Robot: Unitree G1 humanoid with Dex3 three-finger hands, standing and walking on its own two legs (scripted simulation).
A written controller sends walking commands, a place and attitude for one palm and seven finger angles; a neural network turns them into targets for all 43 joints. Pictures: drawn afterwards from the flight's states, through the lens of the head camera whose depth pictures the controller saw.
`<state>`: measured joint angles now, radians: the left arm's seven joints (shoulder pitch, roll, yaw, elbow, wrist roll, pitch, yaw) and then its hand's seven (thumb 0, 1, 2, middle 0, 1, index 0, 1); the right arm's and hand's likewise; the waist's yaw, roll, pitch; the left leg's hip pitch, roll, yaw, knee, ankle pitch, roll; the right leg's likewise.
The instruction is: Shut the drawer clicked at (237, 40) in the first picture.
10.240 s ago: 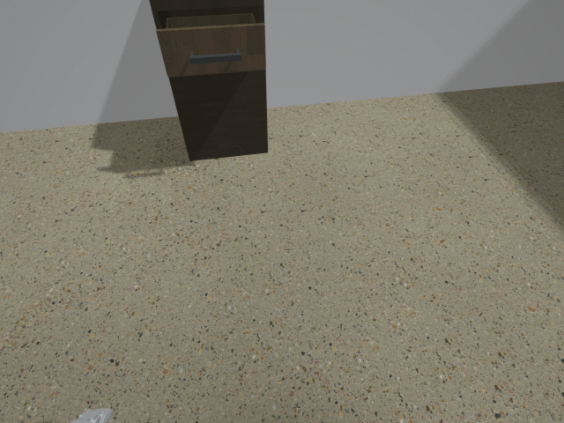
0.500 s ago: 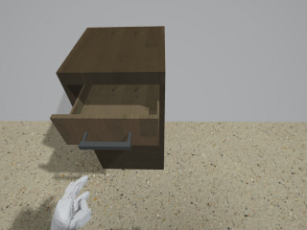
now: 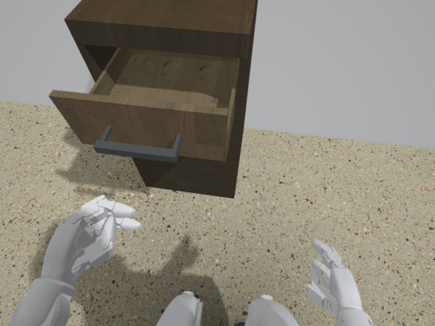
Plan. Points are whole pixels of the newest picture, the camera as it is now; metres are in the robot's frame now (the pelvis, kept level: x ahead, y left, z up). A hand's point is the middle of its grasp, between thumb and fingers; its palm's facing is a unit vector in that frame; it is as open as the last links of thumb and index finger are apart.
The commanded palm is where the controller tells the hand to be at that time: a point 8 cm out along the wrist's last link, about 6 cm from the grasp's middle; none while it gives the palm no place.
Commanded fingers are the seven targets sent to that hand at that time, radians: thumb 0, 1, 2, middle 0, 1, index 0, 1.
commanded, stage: raise the hand and make a fist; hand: left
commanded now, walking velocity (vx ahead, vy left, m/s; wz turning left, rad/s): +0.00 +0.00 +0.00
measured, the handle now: (139, 143) +0.48 +0.23 -0.01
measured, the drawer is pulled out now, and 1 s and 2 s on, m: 0.19 0.19 0.19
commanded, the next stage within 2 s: bring the fist close to the handle in 1.20 s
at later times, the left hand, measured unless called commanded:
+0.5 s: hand (102, 226) +0.25 +0.21 +0.07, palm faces -0.08 -1.00 -0.02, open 3.1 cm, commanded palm +0.24 +0.26 +0.08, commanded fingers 0.00 0.90 0.90 -1.40 -1.60 -1.40 -1.60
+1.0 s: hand (112, 210) +0.27 +0.19 +0.09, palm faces -0.10 -0.99 -0.03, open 3.3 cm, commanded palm +0.25 +0.25 +0.09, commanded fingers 0.00 0.90 0.90 -1.40 -1.60 -1.40 -1.60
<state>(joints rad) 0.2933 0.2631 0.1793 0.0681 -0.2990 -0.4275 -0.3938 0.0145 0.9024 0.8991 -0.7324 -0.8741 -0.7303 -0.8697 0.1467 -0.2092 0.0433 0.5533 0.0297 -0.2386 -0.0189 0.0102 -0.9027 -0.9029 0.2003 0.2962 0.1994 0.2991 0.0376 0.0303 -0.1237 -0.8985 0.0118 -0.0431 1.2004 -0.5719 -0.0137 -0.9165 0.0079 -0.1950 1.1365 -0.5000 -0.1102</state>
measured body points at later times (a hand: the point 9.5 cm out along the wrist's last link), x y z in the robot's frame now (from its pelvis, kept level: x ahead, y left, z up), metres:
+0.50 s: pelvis +0.01 +0.04 +0.03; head +0.08 +0.05 +0.47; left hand +0.25 +0.26 +0.08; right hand +0.18 -0.22 -0.04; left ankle +0.01 +0.13 -0.64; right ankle +0.04 -0.05 -0.64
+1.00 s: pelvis +0.02 +0.06 +0.03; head +0.08 +0.06 +0.48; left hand +0.27 +0.25 +0.10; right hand +0.18 -0.18 -0.05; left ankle +0.01 +0.13 -0.64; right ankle +0.04 -0.05 -0.64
